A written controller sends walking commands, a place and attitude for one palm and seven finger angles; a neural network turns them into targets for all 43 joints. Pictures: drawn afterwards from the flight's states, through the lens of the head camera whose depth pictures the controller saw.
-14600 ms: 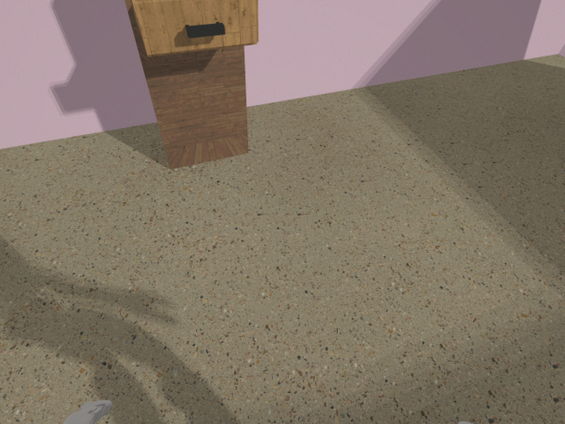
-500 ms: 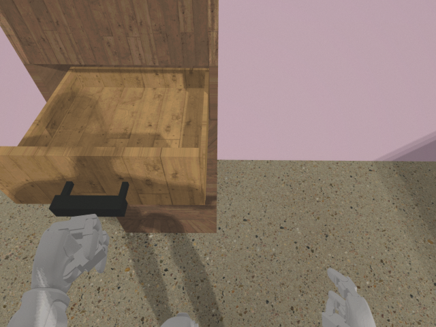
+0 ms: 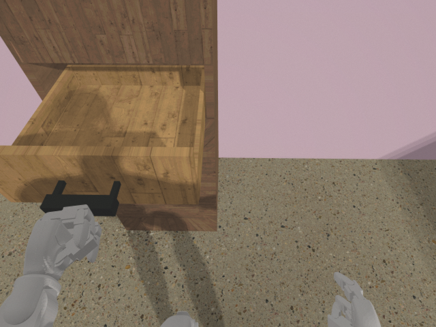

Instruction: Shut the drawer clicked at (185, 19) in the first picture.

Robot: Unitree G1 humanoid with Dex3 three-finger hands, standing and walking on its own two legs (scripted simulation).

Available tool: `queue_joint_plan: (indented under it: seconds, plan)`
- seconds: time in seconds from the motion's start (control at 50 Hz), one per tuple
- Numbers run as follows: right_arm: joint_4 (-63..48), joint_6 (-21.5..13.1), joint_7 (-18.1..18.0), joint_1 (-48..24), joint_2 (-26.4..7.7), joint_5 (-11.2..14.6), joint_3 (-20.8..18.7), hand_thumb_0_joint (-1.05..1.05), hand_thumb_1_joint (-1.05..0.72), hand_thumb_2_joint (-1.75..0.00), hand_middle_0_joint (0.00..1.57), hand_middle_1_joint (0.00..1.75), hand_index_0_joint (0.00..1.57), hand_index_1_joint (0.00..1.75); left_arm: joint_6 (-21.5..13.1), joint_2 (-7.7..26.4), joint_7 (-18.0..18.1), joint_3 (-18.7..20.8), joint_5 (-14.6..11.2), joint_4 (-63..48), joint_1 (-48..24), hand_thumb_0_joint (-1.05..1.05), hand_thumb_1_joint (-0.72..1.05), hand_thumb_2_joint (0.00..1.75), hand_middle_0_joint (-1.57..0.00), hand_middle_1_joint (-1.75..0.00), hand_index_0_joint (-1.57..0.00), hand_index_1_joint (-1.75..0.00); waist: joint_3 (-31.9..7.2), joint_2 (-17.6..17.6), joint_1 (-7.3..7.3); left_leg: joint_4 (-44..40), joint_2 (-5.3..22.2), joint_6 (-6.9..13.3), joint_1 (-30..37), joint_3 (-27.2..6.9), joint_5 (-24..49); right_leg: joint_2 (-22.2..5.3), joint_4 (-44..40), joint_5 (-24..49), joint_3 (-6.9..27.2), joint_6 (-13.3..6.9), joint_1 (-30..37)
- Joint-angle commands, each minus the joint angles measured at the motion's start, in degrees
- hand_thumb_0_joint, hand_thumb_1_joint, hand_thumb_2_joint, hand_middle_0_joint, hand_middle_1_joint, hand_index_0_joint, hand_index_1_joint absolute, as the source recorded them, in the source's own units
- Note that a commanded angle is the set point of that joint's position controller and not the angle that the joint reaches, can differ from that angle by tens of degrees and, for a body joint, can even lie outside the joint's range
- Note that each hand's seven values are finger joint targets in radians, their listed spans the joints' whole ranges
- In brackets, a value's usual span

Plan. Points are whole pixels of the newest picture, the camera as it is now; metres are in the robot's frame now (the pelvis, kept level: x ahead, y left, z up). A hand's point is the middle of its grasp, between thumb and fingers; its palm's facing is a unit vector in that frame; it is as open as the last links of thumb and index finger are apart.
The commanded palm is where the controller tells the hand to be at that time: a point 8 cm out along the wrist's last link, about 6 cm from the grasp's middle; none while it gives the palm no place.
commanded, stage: push the drawer shut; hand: left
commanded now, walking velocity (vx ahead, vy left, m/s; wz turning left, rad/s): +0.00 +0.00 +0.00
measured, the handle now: (85, 195) +0.32 +0.26 +0.07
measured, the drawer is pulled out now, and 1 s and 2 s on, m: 0.27 0.16 0.04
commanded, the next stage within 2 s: none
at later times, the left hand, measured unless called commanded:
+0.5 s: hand (99, 204) +0.31 +0.23 +0.07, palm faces +0.03 -1.00 -0.04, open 2.7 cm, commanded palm +0.30 +0.28 +0.08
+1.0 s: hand (105, 184) +0.35 +0.23 +0.07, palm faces +0.04 -1.00 -0.03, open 2.8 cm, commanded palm +0.34 +0.28 +0.08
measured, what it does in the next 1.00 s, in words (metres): stands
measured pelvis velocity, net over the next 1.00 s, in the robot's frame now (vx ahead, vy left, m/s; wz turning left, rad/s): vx -0.02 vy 0.02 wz -0.01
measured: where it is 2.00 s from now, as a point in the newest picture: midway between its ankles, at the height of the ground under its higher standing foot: outside the picture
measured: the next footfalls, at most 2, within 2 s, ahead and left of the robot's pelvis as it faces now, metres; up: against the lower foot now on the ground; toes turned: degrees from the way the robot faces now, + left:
none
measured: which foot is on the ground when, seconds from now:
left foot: down 0.00-1.00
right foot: down 0.00-1.00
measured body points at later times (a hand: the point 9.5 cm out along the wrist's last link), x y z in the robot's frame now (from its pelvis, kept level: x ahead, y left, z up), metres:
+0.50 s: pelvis -0.02 +0.00 +0.00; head +0.03 +0.00 +0.45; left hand +0.30 +0.28 +0.07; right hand +0.13 -0.25 -0.10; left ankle +0.06 +0.12 -0.69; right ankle -0.04 -0.09 -0.69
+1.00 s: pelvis -0.02 +0.02 +0.00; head +0.04 +0.03 +0.45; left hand +0.34 +0.28 +0.07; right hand +0.10 -0.24 -0.10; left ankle +0.06 +0.12 -0.69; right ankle -0.04 -0.09 -0.69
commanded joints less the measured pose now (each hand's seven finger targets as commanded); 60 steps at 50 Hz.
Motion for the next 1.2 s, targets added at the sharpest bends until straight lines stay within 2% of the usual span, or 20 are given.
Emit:
queue_joint_plan:
  seconds: [0.0, 0.02, 0.08, 0.16, 0.3, 0.34, 0.38, 0.44, 0.48, 0.54, 0.58, 0.6, 0.64, 0.68, 0.72, 0.78, 0.82, 1.02, 1.08, 1.18]
  plan:
    - [-7.6, -2.9, -1.2, -3.2, -7.5, 0.0, -2.5, 0.00, -0.90, -0.90, 0.20, 0.30, 0.20, 0.30, -3.6, 10.7, -0.1, 5.2, -1.1, -7.5, -15.6, 0.00, 0.90, 0.90, -1.40, -1.60, -1.40, -1.60, -8.2, -1.3, -2.16, -4.7, -1.7, 2.2, 13.0, -1.7, 7.0, -1.1, -10.8, 15.7, 6.2, 3.1, -4.3]
    - [-7.1, -3.1, -1.3, -3.0, -7.4, 0.1, -2.6, 0.00, -0.90, -0.90, 0.20, 0.30, 0.20, 0.30, -3.9, 10.5, -0.2, 5.0, -1.1, -7.3, -17.6, 0.00, 0.90, 0.90, -1.40, -1.60, -1.40, -1.60, -8.5, 0.1, -2.42, -4.7, -1.7, 2.2, 13.9, -1.7, 6.9, -1.1, -10.8, 15.3, 6.1, 3.0, -4.7]
    - [-6.2, -3.0, -1.6, -2.6, -8.0, 0.1, -2.7, 0.00, -0.90, -0.90, 0.20, 0.30, 0.20, 0.30, -4.2, 12.4, -0.5, 6.1, -1.1, -4.8, -21.0, 0.00, 0.90, 0.90, -1.40, -1.60, -1.40, -1.60, -8.7, -1.6, -2.64, -4.4, -1.6, 2.4, 13.1, -2.0, 6.1, -1.1, -11.3, 13.6, 6.8, 3.1, -4.7]
    - [-5.1, -2.9, -2.1, -2.5, -8.1, 0.4, -2.6, 0.00, -0.90, -0.90, 0.20, 0.30, 0.20, 0.30, -4.2, 12.2, -1.4, 4.4, -0.9, -1.9, -29.4, 0.00, 0.90, 0.90, -1.40, -1.60, -1.40, -1.60, -10.0, -0.7, -3.59, -4.9, -1.5, 2.4, 14.3, -2.1, 4.7, -1.2, -11.7, 11.2, 7.1, 3.0, -5.5]
    - [-4.0, -2.4, -2.5, -2.3, -8.4, 0.5, -2.2, 0.00, -0.90, -0.90, 0.20, 0.30, 0.20, 0.30, -3.1, 14.5, -1.6, 4.8, -0.4, 4.5, -37.7, 0.00, 0.90, 0.90, -1.40, -1.60, -1.40, -1.60, -11.0, 1.1, -3.44, -5.6, -1.3, 2.4, 14.8, -2.4, 3.4, -1.1, -12.3, 8.8, 7.4, 2.6, -5.4]
    - [-4.3, -2.3, -2.3, -2.1, -8.3, 0.5, -2.1, 0.00, -0.90, -0.90, 0.20, 0.30, 0.20, 0.30, -2.8, 13.1, -1.5, 3.7, -0.4, 6.1, -39.1, 0.00, 0.90, 0.90, -1.40, -1.60, -1.40, -1.60, -10.8, 0.0, -3.38, -6.2, -1.4, 2.4, 15.2, -2.6, 2.8, -1.0, -12.5, 8.5, 6.8, 2.6, -5.5]
    - [-3.9, -1.9, -2.3, -1.6, -8.7, 0.4, -2.2, 0.00, -0.90, -0.90, 0.20, 0.30, 0.20, 0.30, -2.6, 15.6, -1.0, 5.7, 0.0, 8.7, -40.7, 0.00, 0.90, 0.90, -1.40, -1.60, -1.40, -1.60, -10.5, -0.4, -3.11, -6.4, -1.2, 2.5, 14.8, -2.6, 2.8, -0.8, -12.5, 8.3, 6.7, 2.5, -5.5]
    - [-4.5, -1.7, -1.8, -1.4, -8.3, 0.3, -2.2, 0.00, -0.90, -0.90, 0.20, 0.30, 0.20, 0.30, -2.8, 13.4, -0.7, 4.0, 0.5, 9.5, -41.4, 0.00, 0.90, 0.90, -1.40, -1.60, -1.40, -1.60, -12.4, 0.9, -2.69, -6.9, -1.5, 2.3, 16.5, -2.5, 4.1, -0.8, -11.9, 10.2, 6.0, 2.3, -5.2]
    - [-4.1, -1.2, -1.6, -0.7, -8.7, 0.2, -2.3, 0.00, -0.90, -0.90, 0.20, 0.30, 0.20, 0.30, -2.8, 16.4, -0.2, 6.5, 0.9, 12.2, -41.8, 0.00, 0.90, 0.90, -1.40, -1.60, -1.40, -1.60, -11.7, -0.4, -2.39, -7.0, -1.3, 2.3, 15.3, -2.7, 3.9, -0.5, -11.9, 9.9, 5.9, 2.2, -4.7]
    - [-4.8, -0.9, -1.1, -0.4, -8.4, 0.1, -2.4, 0.00, -0.90, -0.90, 0.20, 0.30, 0.20, 0.30, -3.4, 13.5, 0.3, 4.1, 1.4, 11.1, -43.2, 0.00, 0.90, 0.90, -1.40, -1.60, -1.40, -1.60, -13.5, 1.4, -2.25, -7.6, -1.4, 2.1, 17.5, -2.7, 5.1, -0.4, -11.1, 11.6, 5.1, 2.0, -5.1]
    - [-4.6, -0.3, -0.9, 0.3, -8.8, 0.0, -2.6, 0.00, -0.90, -0.90, 0.20, 0.30, 0.20, 0.30, -3.6, 15.4, 0.8, 5.7, 1.9, 12.8, -42.7, 0.00, 0.90, 0.90, -1.40, -1.60, -1.40, -1.60, -13.0, -0.6, -2.19, -7.5, -1.2, 2.2, 16.8, -2.8, 5.5, -0.2, -11.1, 12.0, 5.0, 2.0, -4.6]
    - [-4.9, -0.1, -0.7, 0.3, -8.7, 0.0, -2.6, 0.00, -0.90, -0.90, 0.20, 0.30, 0.20, 0.30, -3.9, 15.2, 1.0, 5.5, 2.1, 12.3, -43.2, 0.00, 0.90, 0.90, -1.40, -1.60, -1.40, -1.60, -13.7, 0.7, -2.03, -7.8, -1.2, 2.1, 17.4, -2.8, 5.8, -0.2, -10.7, 12.3, 4.8, 1.9, -4.8]
    - [-4.9, 0.2, -0.5, 0.5, -8.5, 0.0, -2.7, 0.00, -0.90, -0.90, 0.20, 0.30, 0.20, 0.30, -4.0, 13.5, 1.2, 4.0, 2.3, 12.2, -45.1, 0.00, 0.90, 0.90, -1.40, -1.60, -1.40, -1.60, -13.1, 0.5, -2.65, -8.0, -1.2, 2.0, 17.9, -2.9, 5.5, -0.1, -10.8, 12.3, 4.6, 1.9, -5.6]
    - [-4.6, 0.7, -0.5, 1.1, -9.0, -0.2, -2.8, 0.00, -0.90, -0.90, 0.20, 0.30, 0.20, 0.30, -4.2, 16.1, 1.6, 6.0, 2.6, 13.7, -45.2, 0.00, 0.90, 0.90, -1.40, -1.60, -1.40, -1.60, -12.8, -0.3, -2.44, -8.0, -1.1, 2.1, 17.1, -3.1, 5.0, 0.2, -10.8, 11.6, 4.6, 1.8, -5.4]
    - [-4.7, 1.0, -0.3, 1.1, -8.6, -0.1, -2.7, 0.00, -0.90, -0.90, 0.20, 0.30, 0.20, 0.30, -4.7, 14.1, 1.8, 4.1, 3.0, 12.8, -47.2, 0.00, 0.90, 0.90, -1.40, -1.60, -1.40, -1.60, -13.4, 2.1, -2.84, -8.3, -1.1, 1.9, 18.8, -3.1, 5.1, 0.1, -10.5, 11.6, 4.3, 1.7, -6.4]
    - [-4.1, 1.5, -0.4, 1.8, -9.1, -0.2, -2.8, 0.00, -0.90, -0.90, 0.20, 0.30, 0.20, 0.30, -4.8, 16.3, 2.2, 5.8, 3.3, 14.8, -49.3, 0.00, 0.90, 0.90, -1.40, -1.60, -1.40, -1.60, -13.0, 1.1, -3.10, -8.2, -0.9, 2.0, 18.2, -3.6, 4.2, 0.4, -10.4, 10.8, 4.2, 1.6, -6.9]
    - [-3.7, 1.8, -0.5, 1.9, -8.9, -0.1, -2.6, 0.00, -0.90, -0.90, 0.20, 0.30, 0.20, 0.30, -4.9, 14.3, 2.1, 3.5, 3.7, 15.9, -54.1, 0.00, 0.90, 0.90, -1.40, -1.60, -1.40, -1.60, -12.3, 1.5, -4.24, -8.6, -0.9, 1.8, 18.9, -4.0, 2.7, 0.4, -10.4, 9.7, 4.0, 1.6, -8.7]
    - [-2.5, 2.8, -0.3, 3.6, -9.3, -0.4, -2.8, 0.00, -0.90, -0.90, 0.20, 0.30, 0.20, 0.30, -5.8, 14.0, 2.8, 1.8, 4.9, 20.5, -63.5, 0.00, 0.90, 0.90, -1.40, -1.60, -1.40, -1.60, -16.1, 2.0, -5.32, -8.2, -0.5, 1.5, 22.3, -5.5, 2.4, 0.6, -9.6, 9.2, 3.7, 1.4, -11.2]
    - [-1.9, 3.4, -0.5, 4.1, -9.7, -0.4, -2.4, 0.00, -0.90, -0.90, 0.20, 0.30, 0.20, 0.30, -5.8, 17.2, 2.8, 4.0, 5.0, 25.4, -67.0, 0.00, 0.90, 0.90, -1.40, -1.60, -1.40, -1.60, -13.7, 0.2, -5.52, -7.9, -0.8, 1.8, 18.5, -5.2, -0.3, 0.8, -9.9, 7.5, 4.1, 1.4, -11.0]
    - [-1.5, 3.8, -0.4, 5.1, -9.7, -0.5, -2.4, 0.00, -0.90, -0.90, 0.20, 0.30, 0.20, 0.30, -6.4, 17.0, 2.2, 2.9, 5.8, 29.3, -73.2, 0.00, 0.90, 0.90, -1.40, -1.60, -1.40, -1.60, -15.4, 3.8, -6.08, -7.4, -0.7, 1.6, 20.4, -5.8, -0.3, 0.8, -9.2, 7.4, 4.1, 1.1, -13.2]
